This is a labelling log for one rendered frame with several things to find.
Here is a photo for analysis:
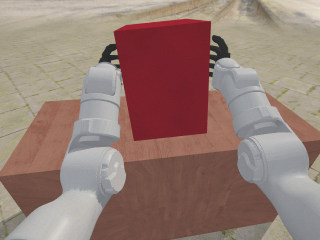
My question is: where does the pedestal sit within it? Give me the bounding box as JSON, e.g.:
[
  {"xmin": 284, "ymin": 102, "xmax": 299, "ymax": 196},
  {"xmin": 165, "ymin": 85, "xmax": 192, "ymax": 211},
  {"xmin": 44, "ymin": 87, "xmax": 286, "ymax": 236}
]
[{"xmin": 0, "ymin": 90, "xmax": 320, "ymax": 240}]

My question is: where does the carton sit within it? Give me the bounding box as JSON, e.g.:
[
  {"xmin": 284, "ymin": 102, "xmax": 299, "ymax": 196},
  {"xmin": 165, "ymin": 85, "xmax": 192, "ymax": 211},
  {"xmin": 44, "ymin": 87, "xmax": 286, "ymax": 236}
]
[{"xmin": 114, "ymin": 19, "xmax": 211, "ymax": 141}]

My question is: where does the right robot forearm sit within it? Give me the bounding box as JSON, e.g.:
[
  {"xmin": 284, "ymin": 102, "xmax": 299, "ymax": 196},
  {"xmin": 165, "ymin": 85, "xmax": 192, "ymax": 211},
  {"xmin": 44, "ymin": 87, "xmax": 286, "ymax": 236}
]
[{"xmin": 211, "ymin": 57, "xmax": 309, "ymax": 168}]

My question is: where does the left robot hand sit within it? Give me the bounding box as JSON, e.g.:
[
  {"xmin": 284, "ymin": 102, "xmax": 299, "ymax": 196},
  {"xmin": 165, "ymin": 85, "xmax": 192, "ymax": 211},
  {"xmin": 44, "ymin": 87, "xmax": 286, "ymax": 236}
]
[{"xmin": 98, "ymin": 44, "xmax": 122, "ymax": 85}]

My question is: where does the left robot upper arm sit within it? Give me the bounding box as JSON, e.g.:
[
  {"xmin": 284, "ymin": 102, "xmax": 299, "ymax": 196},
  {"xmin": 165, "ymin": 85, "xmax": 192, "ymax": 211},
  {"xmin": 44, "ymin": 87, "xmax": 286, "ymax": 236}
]
[{"xmin": 4, "ymin": 147, "xmax": 126, "ymax": 240}]

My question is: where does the left robot forearm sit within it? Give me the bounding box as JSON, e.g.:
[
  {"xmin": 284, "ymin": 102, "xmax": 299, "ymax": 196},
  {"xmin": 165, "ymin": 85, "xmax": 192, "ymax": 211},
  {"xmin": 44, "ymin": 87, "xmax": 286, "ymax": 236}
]
[{"xmin": 60, "ymin": 62, "xmax": 122, "ymax": 182}]

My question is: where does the right robot hand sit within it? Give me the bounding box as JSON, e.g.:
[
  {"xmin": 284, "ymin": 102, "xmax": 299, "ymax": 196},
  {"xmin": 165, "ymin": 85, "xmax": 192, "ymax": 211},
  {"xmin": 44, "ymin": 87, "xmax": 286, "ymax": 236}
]
[{"xmin": 209, "ymin": 35, "xmax": 231, "ymax": 77}]

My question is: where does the right robot upper arm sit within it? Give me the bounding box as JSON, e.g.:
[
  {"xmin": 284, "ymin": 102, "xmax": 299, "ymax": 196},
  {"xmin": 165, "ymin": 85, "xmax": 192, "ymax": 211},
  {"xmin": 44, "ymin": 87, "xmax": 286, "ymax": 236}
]
[{"xmin": 237, "ymin": 131, "xmax": 320, "ymax": 240}]

